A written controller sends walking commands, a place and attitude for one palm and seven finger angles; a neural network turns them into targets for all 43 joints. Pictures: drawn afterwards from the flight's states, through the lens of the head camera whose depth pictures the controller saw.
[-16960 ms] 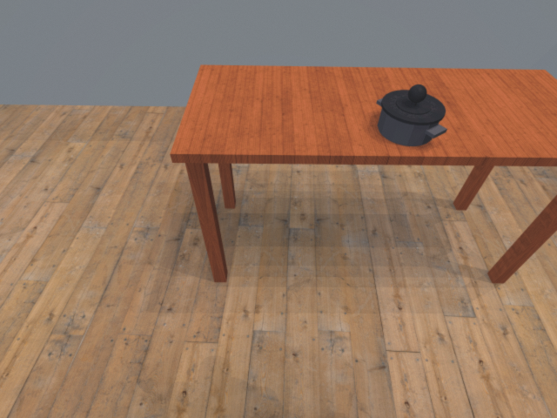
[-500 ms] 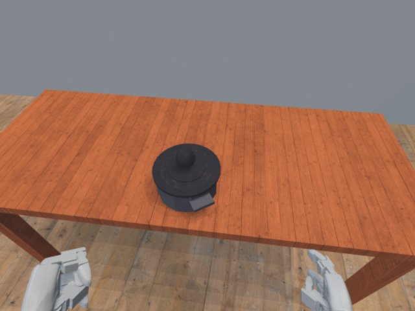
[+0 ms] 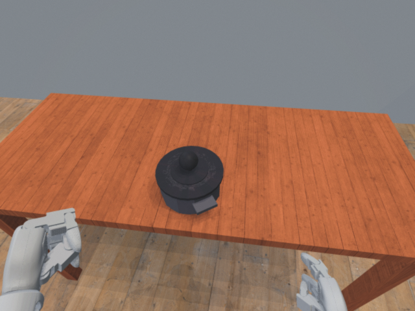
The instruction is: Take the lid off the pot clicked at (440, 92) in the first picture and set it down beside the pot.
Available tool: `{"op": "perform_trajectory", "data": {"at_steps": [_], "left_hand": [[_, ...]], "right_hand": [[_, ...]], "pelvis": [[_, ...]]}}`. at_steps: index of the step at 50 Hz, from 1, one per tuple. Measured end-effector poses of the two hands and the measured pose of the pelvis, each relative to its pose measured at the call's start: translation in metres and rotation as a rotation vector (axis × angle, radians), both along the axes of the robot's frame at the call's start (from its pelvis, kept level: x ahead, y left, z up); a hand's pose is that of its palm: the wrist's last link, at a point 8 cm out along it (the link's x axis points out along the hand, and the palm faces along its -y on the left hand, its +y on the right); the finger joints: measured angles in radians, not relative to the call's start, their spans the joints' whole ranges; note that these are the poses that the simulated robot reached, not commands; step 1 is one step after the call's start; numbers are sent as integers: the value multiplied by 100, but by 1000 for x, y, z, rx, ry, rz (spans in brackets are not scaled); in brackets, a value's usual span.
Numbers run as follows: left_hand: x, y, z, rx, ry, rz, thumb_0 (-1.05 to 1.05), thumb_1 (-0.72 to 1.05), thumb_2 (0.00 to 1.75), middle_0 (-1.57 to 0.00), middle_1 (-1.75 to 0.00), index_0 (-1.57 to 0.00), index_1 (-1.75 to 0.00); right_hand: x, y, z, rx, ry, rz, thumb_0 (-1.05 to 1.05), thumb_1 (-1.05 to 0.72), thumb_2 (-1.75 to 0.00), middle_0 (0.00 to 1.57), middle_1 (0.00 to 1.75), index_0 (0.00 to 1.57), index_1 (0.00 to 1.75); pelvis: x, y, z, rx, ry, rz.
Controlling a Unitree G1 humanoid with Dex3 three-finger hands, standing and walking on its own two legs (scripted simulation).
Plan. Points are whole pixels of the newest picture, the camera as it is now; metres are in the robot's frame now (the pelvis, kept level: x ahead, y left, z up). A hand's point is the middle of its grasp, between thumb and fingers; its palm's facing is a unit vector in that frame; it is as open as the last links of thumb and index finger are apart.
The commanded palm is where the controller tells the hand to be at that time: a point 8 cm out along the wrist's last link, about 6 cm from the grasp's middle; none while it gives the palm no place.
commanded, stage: reach forward and open the fingers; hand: left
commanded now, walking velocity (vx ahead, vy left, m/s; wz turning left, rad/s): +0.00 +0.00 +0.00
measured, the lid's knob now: (188, 160) +0.43 +0.11 +0.04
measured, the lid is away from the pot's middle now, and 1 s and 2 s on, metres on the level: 0.00 0.00 0.00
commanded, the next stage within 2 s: move the open hand above the knob in 1.08 s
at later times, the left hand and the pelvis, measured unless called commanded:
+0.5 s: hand (79, 239) +0.19 +0.24 +0.10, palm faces -0.27 -0.05 -0.96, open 4.4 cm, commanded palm +0.19 +0.25 +0.15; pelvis -0.01 -0.02 +0.00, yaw +0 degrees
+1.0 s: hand (96, 211) +0.24 +0.23 +0.11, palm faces -0.22 -0.04 -0.98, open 10.1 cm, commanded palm +0.23 +0.24 +0.18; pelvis -0.04 -0.01 +0.00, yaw -1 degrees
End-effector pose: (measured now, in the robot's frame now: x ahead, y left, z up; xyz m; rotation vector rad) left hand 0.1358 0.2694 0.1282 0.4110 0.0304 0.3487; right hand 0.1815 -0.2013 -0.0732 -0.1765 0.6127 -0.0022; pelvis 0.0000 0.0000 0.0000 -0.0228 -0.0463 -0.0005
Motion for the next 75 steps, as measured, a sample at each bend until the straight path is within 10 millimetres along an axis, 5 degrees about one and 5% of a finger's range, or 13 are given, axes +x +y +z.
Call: {"op": "perform_trajectory", "data": {"at_steps": [7,14,22,26,32,38,46,51,59,65,71,75], "left_hand": [[20,-14,18,692,194,-72,1,84,91,-127,-144,-127,-144],[33,-14,22,1039,406,-166,1,66,99,-121,-125,-122,-125],[44,-23,16,1009,534,-324,1,42,113,-113,-99,-113,-98],[51,-28,29,1072,487,-392,0,30,119,-108,-84,-109,-84],[61,-18,31,1035,472,-351,0,13,124,-101,-63,-101,-63],[69,-36,37,1088,403,-422,0,-4,129,-93,-42,-93,-42],[88,-20,41,1022,421,-331,0,-23,134,-84,-19,-85,-18],[93,-43,39,1100,388,-451,0,-28,137,-83,-12,-83,-12],[119,-19,58,1037,379,-304,0,-31,139,-82,-9,-82,-9],[128,-50,41,1075,412,-447,0,-32,140,-82,-9,-82,-8],[150,-42,65,1079,369,-367,0,-32,141,-82,-9,-83,-8],[150,-56,53,1005,389,-386,0,-32,141,-82,-9,-82,-8]], "right_hand": [[6,-11,-10,-2,97,26,2,-90,-90,20,30,20,30],[12,-26,-18,24,152,-12,2,-90,-90,20,30,20,30],[12,-38,-16,25,128,-33,2,-91,-90,20,30,19,30],[6,-42,-14,2,134,-29,2,-91,-90,20,30,19,30],[-11,-45,-18,10,168,-40,1,-91,-90,20,30,19,30],[-26,-42,-22,6,187,-45,2,-91,-90,20,30,19,30],[-35,-31,-23,50,184,-54,2,-91,-90,20,30,19,30],[-32,-25,-20,37,163,-46,2,-91,-90,20,30,19,30],[-27,-19,-18,59,166,-34,2,-91,-90,20,30,19,30],[-17,-17,-18,44,164,-21,2,-91,-90,20,30,19,30],[-10,-15,-18,60,164,-11,2,-91,-90,20,30,19,30],[-4,-13,-18,99,158,2,2,-91,-90,20,30,19,30]], "pelvis": [[-6,-4,-3,13,55,-35],[-6,-10,-1,15,69,-41],[-7,-16,2,15,51,-8],[-11,-19,3,14,43,-3],[-21,-20,4,15,41,-1],[-28,-15,4,19,36,-5],[-36,-9,4,23,27,-7],[-36,-5,4,24,24,-9],[-34,-2,3,24,34,-4],[-29,1,3,23,40,-2],[-22,-1,3,23,51,4],[-17,0,3,22,60,3]]}}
